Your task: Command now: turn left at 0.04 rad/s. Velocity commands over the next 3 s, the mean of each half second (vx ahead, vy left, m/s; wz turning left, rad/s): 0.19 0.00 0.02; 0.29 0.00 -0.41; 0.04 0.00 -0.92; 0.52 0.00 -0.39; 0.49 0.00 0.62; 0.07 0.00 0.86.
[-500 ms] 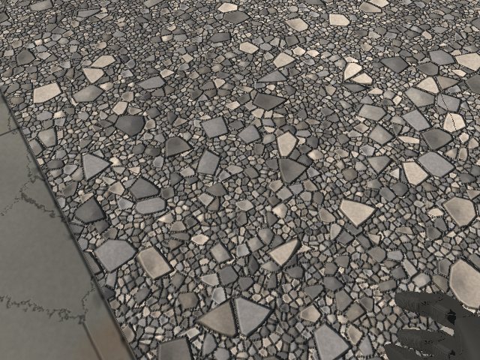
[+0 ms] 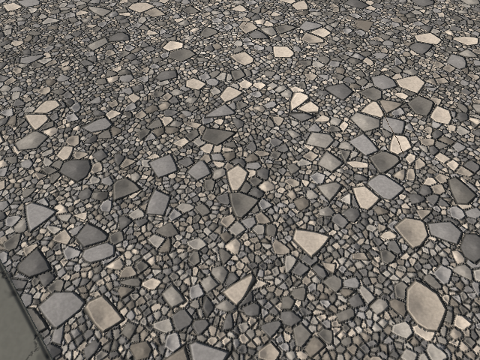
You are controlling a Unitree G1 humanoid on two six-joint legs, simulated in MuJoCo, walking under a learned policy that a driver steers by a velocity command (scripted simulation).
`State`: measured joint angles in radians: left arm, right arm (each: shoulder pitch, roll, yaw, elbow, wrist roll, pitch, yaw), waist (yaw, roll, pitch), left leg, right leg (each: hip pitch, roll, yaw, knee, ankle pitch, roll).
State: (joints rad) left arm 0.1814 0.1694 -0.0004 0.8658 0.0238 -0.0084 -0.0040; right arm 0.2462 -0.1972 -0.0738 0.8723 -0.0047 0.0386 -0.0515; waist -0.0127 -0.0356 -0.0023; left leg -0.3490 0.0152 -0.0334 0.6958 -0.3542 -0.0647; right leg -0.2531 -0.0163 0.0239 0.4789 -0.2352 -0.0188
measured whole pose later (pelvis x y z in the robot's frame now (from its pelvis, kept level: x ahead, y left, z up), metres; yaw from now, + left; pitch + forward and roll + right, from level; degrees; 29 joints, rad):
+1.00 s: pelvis +0.21 +0.07 -0.01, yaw -14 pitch +2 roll +2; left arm 0.09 0.25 0.08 0.77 -0.01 -0.03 -0.05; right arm 0.23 -0.24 -0.09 0.93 0.01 -0.06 -0.07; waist -0.03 -0.02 0.04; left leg -0.16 0.08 0.30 0.74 -0.34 0.10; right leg -0.44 -0.01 -0.06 0.50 -0.03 -0.06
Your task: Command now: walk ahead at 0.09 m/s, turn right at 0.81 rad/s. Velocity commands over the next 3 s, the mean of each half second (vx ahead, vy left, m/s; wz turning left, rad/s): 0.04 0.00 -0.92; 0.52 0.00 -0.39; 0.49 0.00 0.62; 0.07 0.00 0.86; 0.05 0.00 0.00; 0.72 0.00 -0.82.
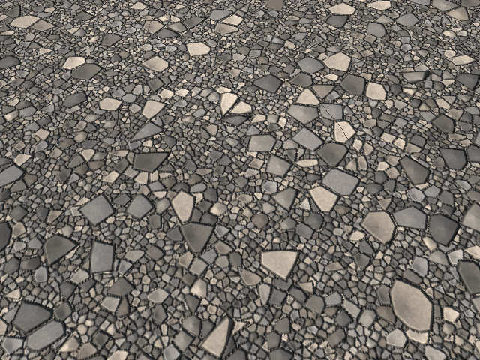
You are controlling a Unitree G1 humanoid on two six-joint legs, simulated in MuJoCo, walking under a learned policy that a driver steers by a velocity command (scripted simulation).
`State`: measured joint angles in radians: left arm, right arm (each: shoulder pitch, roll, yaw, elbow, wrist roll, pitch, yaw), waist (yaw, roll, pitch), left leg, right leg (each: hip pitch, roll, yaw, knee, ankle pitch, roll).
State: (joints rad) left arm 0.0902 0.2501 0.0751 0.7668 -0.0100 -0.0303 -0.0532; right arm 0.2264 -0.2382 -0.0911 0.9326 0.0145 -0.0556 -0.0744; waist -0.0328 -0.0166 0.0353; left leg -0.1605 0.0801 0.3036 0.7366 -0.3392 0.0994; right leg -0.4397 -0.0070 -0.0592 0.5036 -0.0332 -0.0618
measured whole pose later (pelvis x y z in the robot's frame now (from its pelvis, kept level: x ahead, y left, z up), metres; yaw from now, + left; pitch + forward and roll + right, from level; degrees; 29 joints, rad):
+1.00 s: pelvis +0.13 -0.01 +0.01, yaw -39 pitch +3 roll -1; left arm 0.50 0.25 0.02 0.78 0.03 -0.06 -0.02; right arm 0.18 -0.29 -0.05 0.66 -0.04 0.00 0.08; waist 0.05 0.05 -0.05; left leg -0.75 0.08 0.02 1.01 -0.12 -0.01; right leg 0.03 0.03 -0.02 0.25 -0.34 -0.03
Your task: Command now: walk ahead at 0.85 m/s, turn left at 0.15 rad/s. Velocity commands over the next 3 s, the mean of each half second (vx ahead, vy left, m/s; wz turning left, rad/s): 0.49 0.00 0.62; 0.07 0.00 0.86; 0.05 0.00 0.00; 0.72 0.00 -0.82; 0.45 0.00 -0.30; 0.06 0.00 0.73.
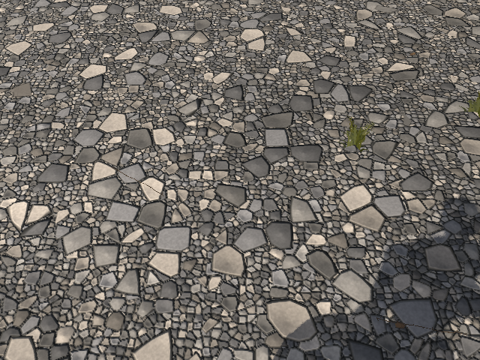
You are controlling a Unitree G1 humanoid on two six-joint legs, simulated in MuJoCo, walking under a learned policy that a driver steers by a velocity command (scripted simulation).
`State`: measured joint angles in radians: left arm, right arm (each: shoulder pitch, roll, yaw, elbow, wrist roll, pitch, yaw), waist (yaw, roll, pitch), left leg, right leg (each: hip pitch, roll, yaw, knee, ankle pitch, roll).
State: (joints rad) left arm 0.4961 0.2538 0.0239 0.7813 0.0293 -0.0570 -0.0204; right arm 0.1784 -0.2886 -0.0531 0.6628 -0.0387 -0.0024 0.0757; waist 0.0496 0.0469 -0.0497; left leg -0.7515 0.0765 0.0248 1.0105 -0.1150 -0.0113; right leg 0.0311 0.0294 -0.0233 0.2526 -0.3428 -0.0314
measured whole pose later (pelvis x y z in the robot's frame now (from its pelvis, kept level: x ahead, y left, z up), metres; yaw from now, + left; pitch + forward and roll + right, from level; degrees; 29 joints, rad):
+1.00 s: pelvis +0.42 +0.10 +0.00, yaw +50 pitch +1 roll -2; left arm 0.14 0.29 0.07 0.67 0.01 0.01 0.02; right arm 0.14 -0.32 -0.05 0.58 0.01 0.07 -0.01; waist 0.03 0.01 0.10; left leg -0.48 0.06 -0.04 0.89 -0.39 -0.05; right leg -0.34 -0.02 -0.09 0.43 -0.11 -0.02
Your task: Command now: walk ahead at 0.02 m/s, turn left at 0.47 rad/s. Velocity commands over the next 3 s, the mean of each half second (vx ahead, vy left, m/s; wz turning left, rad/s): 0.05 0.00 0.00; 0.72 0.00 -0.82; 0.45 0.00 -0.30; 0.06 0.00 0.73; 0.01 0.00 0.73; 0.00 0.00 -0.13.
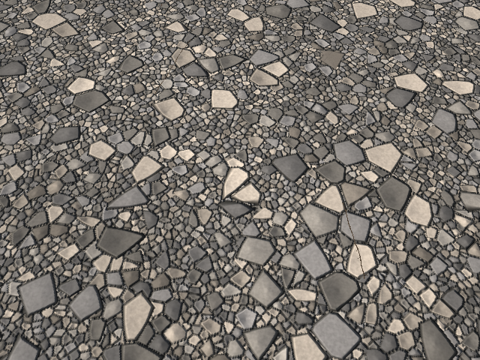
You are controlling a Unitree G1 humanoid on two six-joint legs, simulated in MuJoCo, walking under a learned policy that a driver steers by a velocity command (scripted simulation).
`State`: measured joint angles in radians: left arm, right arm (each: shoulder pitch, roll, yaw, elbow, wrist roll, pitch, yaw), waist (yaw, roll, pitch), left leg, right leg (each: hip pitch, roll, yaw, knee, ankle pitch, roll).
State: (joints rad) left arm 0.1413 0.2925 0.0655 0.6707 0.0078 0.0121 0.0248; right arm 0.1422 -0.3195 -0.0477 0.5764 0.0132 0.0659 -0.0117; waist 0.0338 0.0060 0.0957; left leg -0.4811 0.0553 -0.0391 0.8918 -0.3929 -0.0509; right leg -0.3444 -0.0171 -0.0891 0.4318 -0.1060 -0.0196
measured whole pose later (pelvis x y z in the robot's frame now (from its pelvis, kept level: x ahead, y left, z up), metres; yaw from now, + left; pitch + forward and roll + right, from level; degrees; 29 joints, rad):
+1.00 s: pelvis +0.28 -0.06 -0.02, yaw -32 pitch +3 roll +1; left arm 0.44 0.33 0.08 0.84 0.00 -0.04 -0.02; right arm 0.07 -0.29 -0.02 0.61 -0.06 -0.06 0.00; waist 0.08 -0.01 0.03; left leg -0.51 0.01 0.03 0.68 -0.22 0.00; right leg -0.14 0.08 0.20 1.03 -0.46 -0.11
